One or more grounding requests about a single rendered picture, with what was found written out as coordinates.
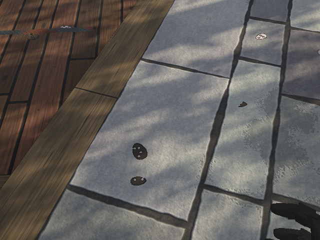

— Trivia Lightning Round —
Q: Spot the right robot hand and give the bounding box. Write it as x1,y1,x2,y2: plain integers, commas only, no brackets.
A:
264,202,320,240

